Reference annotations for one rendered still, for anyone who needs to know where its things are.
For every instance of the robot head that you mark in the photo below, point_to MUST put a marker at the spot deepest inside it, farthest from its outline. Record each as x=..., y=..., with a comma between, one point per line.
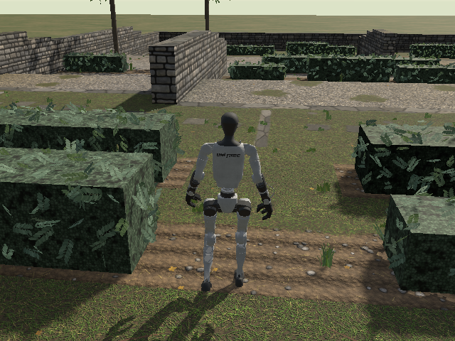
x=229, y=122

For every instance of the robot torso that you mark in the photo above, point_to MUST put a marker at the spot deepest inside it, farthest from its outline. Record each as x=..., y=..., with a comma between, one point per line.
x=228, y=164

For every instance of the robot left hand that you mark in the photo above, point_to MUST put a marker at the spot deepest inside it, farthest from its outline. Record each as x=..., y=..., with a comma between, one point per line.
x=194, y=197

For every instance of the robot right hand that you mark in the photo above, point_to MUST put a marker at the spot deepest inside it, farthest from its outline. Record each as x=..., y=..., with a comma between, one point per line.
x=268, y=209

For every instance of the robot left forearm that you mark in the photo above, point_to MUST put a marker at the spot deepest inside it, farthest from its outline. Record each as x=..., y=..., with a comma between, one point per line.
x=193, y=185

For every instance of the robot right upper arm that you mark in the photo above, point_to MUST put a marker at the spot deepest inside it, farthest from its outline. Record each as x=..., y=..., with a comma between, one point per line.
x=251, y=151

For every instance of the robot right forearm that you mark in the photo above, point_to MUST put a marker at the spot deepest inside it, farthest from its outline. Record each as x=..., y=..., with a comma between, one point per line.
x=263, y=191

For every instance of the robot left upper arm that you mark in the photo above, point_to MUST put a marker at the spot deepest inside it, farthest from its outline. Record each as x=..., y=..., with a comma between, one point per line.
x=205, y=150

